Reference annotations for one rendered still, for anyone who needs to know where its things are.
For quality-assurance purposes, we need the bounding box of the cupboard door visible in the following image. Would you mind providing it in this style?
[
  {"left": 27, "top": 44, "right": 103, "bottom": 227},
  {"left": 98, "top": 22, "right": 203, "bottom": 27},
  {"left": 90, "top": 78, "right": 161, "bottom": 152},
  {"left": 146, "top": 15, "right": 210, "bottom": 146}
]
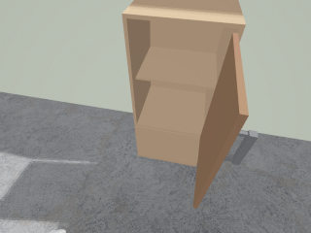
[{"left": 192, "top": 33, "right": 249, "bottom": 209}]

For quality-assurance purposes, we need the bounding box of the handle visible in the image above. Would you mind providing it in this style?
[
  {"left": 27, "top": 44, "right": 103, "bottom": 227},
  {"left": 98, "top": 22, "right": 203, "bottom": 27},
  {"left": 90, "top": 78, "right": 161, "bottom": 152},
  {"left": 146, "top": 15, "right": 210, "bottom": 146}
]
[{"left": 225, "top": 130, "right": 259, "bottom": 165}]

